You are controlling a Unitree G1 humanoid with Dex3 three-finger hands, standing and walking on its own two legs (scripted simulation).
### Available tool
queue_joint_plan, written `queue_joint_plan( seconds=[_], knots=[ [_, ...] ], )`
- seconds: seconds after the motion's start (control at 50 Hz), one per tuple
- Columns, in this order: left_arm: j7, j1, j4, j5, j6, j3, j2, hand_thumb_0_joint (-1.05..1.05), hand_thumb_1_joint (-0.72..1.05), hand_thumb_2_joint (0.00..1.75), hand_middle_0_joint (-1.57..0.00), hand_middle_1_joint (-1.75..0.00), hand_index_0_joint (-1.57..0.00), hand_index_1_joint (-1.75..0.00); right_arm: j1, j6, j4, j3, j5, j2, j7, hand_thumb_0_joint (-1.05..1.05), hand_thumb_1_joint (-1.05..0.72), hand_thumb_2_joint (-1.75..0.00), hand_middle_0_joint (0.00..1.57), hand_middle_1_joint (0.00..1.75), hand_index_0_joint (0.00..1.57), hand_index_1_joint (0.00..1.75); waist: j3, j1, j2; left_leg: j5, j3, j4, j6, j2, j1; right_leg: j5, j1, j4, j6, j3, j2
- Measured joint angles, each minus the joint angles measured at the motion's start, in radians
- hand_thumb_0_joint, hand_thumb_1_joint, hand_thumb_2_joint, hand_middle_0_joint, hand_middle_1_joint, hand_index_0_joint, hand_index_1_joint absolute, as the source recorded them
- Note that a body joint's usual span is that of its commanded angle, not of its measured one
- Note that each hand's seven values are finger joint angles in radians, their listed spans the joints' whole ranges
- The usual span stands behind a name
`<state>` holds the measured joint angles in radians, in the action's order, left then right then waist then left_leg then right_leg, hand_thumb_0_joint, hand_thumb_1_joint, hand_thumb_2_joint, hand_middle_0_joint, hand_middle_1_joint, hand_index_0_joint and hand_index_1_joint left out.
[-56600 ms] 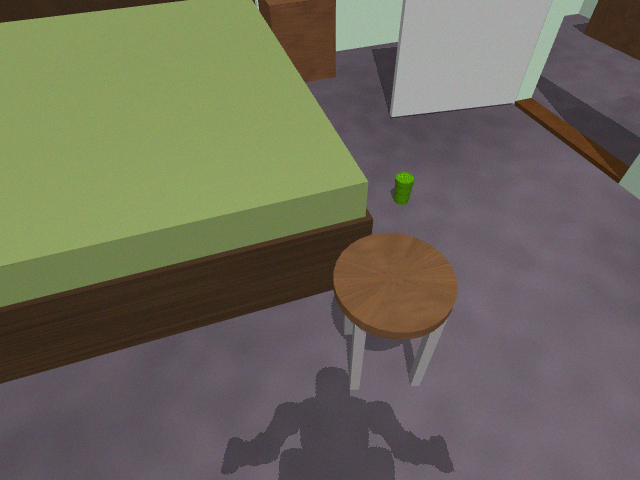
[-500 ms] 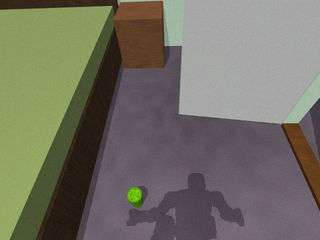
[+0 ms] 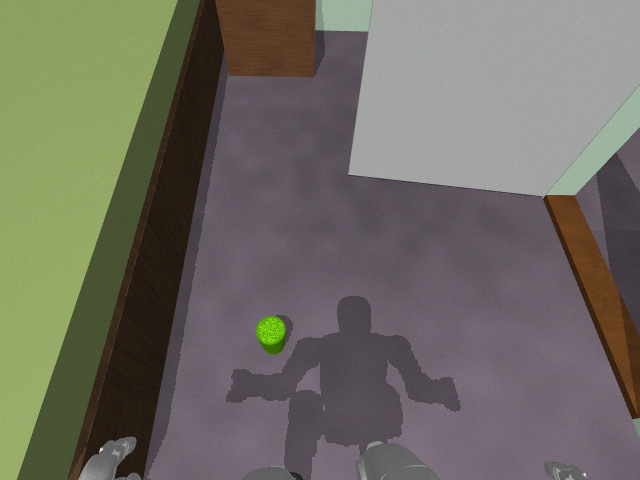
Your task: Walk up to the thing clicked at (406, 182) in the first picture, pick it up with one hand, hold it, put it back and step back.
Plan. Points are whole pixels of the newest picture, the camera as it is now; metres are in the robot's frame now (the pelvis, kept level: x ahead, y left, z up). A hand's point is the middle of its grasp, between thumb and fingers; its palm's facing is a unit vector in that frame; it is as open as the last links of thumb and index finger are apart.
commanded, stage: step back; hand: left
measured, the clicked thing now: (272, 337) +0.50 +0.14 -0.70
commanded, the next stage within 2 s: none
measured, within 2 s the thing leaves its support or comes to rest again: neither
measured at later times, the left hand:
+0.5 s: hand out of the picture +0.03 +0.28 -0.16, palm faces +0.00 -0.93 -0.36, open 7.4 cm
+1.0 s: hand out of the picture -0.17 +0.24 -0.15, palm faces -0.08 -0.91 -0.40, open 7.4 cm
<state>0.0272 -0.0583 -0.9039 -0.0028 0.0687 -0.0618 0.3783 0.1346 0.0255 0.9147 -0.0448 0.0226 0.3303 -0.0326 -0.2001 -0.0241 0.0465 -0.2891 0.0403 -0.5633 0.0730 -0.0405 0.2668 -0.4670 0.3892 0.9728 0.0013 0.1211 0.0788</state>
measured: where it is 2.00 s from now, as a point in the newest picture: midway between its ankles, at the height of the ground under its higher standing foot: outside the picture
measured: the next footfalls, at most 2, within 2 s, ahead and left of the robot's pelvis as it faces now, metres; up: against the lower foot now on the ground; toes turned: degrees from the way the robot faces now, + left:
right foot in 0.12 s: +0.01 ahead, -0.12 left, +0.00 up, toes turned +2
left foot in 0.48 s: -0.09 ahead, +0.14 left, +0.00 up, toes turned -2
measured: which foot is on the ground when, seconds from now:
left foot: down 0.00-0.18, up 0.20-0.46, down 0.48-0.94, up 0.96-1.00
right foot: up 0.00-0.10, down 0.12-0.50, up 0.52-0.90, down 0.92-1.00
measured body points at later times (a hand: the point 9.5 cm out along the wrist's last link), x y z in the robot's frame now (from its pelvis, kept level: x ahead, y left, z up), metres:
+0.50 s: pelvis -0.11 +0.02 -0.01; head -0.04 +0.04 +0.43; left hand +0.03 +0.33 -0.13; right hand -0.01 -0.30 -0.12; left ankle -0.13 +0.14 -0.74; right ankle -0.03 -0.12 -0.73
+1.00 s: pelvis -0.26 -0.02 -0.01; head -0.21 -0.04 +0.43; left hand -0.16 +0.29 -0.12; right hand -0.15 -0.35 -0.13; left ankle -0.16 +0.13 -0.71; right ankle -0.27 -0.14 -0.73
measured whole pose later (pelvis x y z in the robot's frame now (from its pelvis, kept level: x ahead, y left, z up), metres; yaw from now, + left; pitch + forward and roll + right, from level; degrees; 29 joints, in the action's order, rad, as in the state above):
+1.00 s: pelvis -0.26 -0.02 -0.01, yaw -4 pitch -3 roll +0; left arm -0.03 -0.21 -0.84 -0.04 0.07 -0.09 0.36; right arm 0.11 0.05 0.82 -0.06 0.01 0.41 -0.04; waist -0.17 0.01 -0.04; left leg -0.44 -0.08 -0.86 -0.01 0.01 0.50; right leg -0.39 0.26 0.70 -0.02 0.03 0.02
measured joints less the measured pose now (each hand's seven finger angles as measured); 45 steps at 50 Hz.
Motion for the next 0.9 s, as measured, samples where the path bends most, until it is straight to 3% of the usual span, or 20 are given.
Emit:
queue_joint_plan(
  seconds=[0.12,0.18,0.2,0.26,0.34,0.42,0.46,0.5,0.54,0.58,0.62,0.68,0.8,0.86,0.9],
  knots=[
    [-0.008,-0.044,-0.005,-0.011,-0.010,-0.006,-0.011,0.01,0.91,0.90,-0.21,-0.30,-0.20,-0.30,-0.033,0.001,-0.036,0.002,-0.009,0.010,0.004,0.00,-0.90,-0.90,0.21,0.30,0.20,0.30,0.001,0.010,-0.026,-0.020,0.046,-0.078,0.005,-0.004,0.038,0.073,-0.123,-0.291,-0.018,-0.057,-0.048],
    [-0.013,-0.059,-0.010,-0.021,-0.024,-0.006,-0.037,0.01,0.91,0.90,-0.21,-0.30,-0.20,-0.30,-0.052,0.012,-0.024,-0.002,-0.020,0.029,0.009,0.00,-0.90,-0.90,0.21,0.30,0.20,0.30,-0.004,0.001,-0.100,-0.027,0.018,-0.124,-0.006,0.036,0.054,0.132,-0.152,-0.347,-0.023,-0.091,-0.012],
    [-0.018,-0.068,-0.003,-0.021,-0.025,-0.005,-0.037,0.01,0.91,0.90,-0.21,-0.30,-0.20,-0.30,-0.050,0.015,-0.020,-0.002,-0.023,0.028,0.010,0.00,-0.90,-0.90,0.21,0.30,0.20,0.30,0.007,0.001,-0.102,-0.038,-0.002,-0.148,-0.021,0.027,0.067,0.136,-0.147,-0.347,-0.027,-0.096,-0.013],
    [-0.020,-0.082,0.026,-0.023,-0.024,-0.009,-0.020,0.01,0.91,0.90,-0.21,-0.30,-0.20,-0.30,-0.044,0.022,-0.014,0.003,-0.023,0.015,0.016,0.00,-0.91,-0.90,0.21,0.30,0.20,0.30,0.023,0.030,-0.047,-0.224,-0.068,-0.368,-0.055,-0.046,0.113,0.150,-0.123,-0.339,-0.039,-0.068,-0.051],
    [-0.012,-0.069,0.065,-0.023,-0.023,-0.014,-0.025,0.01,0.91,0.90,-0.21,-0.30,-0.20,-0.30,-0.017,0.012,-0.024,0.007,-0.027,0.040,0.019,0.00,-0.91,-0.90,0.21,0.30,0.20,0.30,0.039,0.042,-0.024,-0.243,-0.141,-0.506,-0.071,-0.073,0.123,0.206,-0.092,-0.388,-0.031,-0.067,-0.082],
    [-0.011,-0.053,0.114,-0.030,-0.023,-0.007,-0.028,0.01,0.90,0.90,-0.21,-0.30,-0.20,-0.30,-0.004,0.004,-0.035,0.003,-0.024,0.072,0.009,0.00,-0.91,-0.90,0.20,0.30,0.20,0.30,0.030,0.033,-0.034,-0.232,-0.130,-0.328,-0.083,-0.020,0.048,0.242,-0.048,-0.391,-0.008,-0.083,-0.088],
    [-0.015,-0.042,0.134,-0.025,-0.016,-0.004,-0.021,0.01,0.90,0.90,-0.21,-0.30,-0.20,-0.30,0.004,-0.005,-0.039,-0.003,-0.018,0.077,0.006,0.00,-0.91,-0.90,0.20,0.30,0.20,0.30,0.020,0.019,-0.035,-0.146,-0.103,-0.134,-0.083,0.014,-0.014,0.239,-0.021,-0.355,0.006,-0.103,-0.093],
    [-0.019,-0.026,0.141,-0.017,-0.002,-0.010,0.004,0.01,0.90,0.90,-0.21,-0.30,-0.20,-0.30,-0.003,-0.011,-0.027,-0.010,-0.004,0.050,0.004,0.00,-0.91,-0.90,0.20,0.30,0.20,0.30,-0.012,0.027,0.025,-0.059,-0.066,-0.050,-0.066,-0.012,-0.054,0.227,0.000,-0.297,0.011,-0.077,-0.124],
    [-0.015,-0.035,0.128,-0.015,0.012,-0.019,0.012,0.01,0.91,0.90,-0.21,-0.30,-0.20,-0.30,0.005,-0.010,-0.028,0.000,0.009,0.025,0.014,0.00,-0.91,-0.90,0.20,0.30,0.20,0.30,-0.007,0.036,0.050,-0.055,-0.046,-0.058,-0.055,-0.009,-0.047,0.069,0.034,-0.191,-0.005,-0.012,-0.076],
    [-0.013,-0.044,0.106,-0.020,0.025,-0.020,0.008,0.01,0.91,0.90,-0.21,-0.30,-0.20,-0.30,0.025,-0.013,-0.033,0.007,0.011,0.018,0.020,0.00,-0.91,-0.90,0.20,0.30,0.20,0.30,0.011,0.006,0.019,-0.039,-0.082,-0.056,-0.049,0.024,-0.028,-0.042,0.064,-0.015,-0.008,0.002,-0.004],
    [-0.016,-0.059,0.101,-0.013,0.025,-0.025,0.012,0.01,0.91,0.90,-0.21,-0.30,-0.20,-0.30,0.036,-0.011,-0.033,0.014,0.016,0.011,0.019,0.00,-0.90,-0.90,0.21,0.30,0.20,0.30,0.030,0.009,0.011,-0.003,-0.088,-0.017,-0.051,0.045,-0.021,-0.043,0.089,0.137,-0.014,0.028,0.038],
    [-0.023,-0.089,0.107,-0.009,0.016,-0.037,0.024,0.01,0.91,0.90,-0.21,-0.30,-0.20,-0.30,0.031,-0.013,-0.043,0.014,0.013,0.010,0.017,0.00,-0.90,-0.90,0.21,0.30,0.21,0.30,0.040,0.029,0.015,0.039,-0.070,0.020,-0.057,0.062,0.000,-0.007,0.087,0.250,-0.004,0.059,0.048],
    [-0.021,-0.130,0.093,-0.016,0.018,-0.050,0.048,0.01,0.91,0.90,-0.21,-0.30,-0.20,-0.30,-0.010,-0.027,-0.101,0.009,0.005,0.018,0.008,0.00,-0.90,-0.90,0.21,0.30,0.21,0.30,0.015,0.040,0.024,0.076,-0.032,-0.009,-0.064,0.080,0.068,-0.024,-0.015,0.099,0.037,0.055,-0.009],
    [-0.027,-0.135,0.081,-0.017,0.018,-0.048,0.048,0.01,0.91,0.90,-0.21,-0.30,-0.20,-0.30,-0.030,-0.024,-0.128,0.008,0.008,0.032,0.010,0.00,-0.90,-0.90,0.21,0.30,0.21,0.30,0.003,0.041,0.014,0.085,-0.014,-0.048,-0.077,0.095,0.110,-0.030,-0.074,-0.068,0.032,0.004,-0.050],
    [-0.034,-0.138,0.074,-0.017,0.011,-0.046,0.042,0.01,0.91,0.90,-0.21,-0.30,-0.20,-0.30,-0.040,-0.016,-0.136,0.007,0.008,0.047,0.011,0.00,-0.90,-0.90,0.21,0.30,0.21,0.30,0.006,0.042,0.000,0.088,-0.006,-0.085,-0.091,0.107,0.146,0.018,-0.124,-0.214,0.016,-0.032,-0.070]
  ],
)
